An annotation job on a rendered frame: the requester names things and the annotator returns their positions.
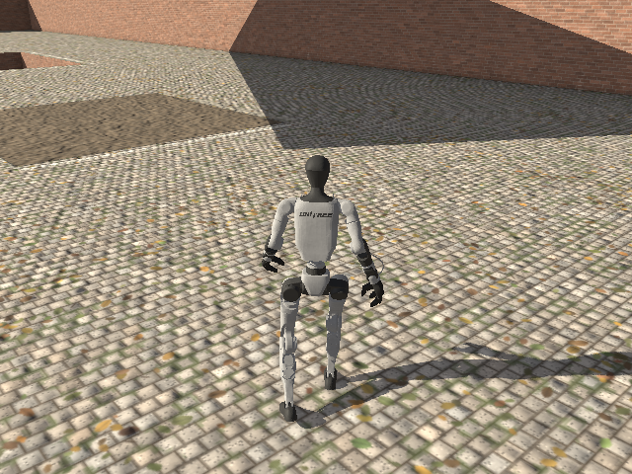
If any robot right upper arm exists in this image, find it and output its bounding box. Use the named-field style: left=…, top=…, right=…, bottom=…
left=338, top=198, right=366, bottom=255

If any left robot forearm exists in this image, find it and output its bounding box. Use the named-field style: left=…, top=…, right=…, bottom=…
left=263, top=234, right=277, bottom=262

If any robot right thigh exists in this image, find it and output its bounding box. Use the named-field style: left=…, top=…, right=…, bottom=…
left=326, top=275, right=349, bottom=333

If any right robot hand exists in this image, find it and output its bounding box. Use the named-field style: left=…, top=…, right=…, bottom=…
left=361, top=280, right=384, bottom=307

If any robot right foot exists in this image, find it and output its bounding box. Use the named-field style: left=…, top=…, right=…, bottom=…
left=324, top=367, right=337, bottom=390

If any right robot forearm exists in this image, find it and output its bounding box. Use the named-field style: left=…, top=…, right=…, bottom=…
left=356, top=239, right=380, bottom=284

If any robot left upper arm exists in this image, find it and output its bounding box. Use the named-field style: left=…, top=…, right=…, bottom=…
left=268, top=197, right=297, bottom=250

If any left robot hand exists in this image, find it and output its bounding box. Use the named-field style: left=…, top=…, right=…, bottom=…
left=262, top=256, right=284, bottom=273

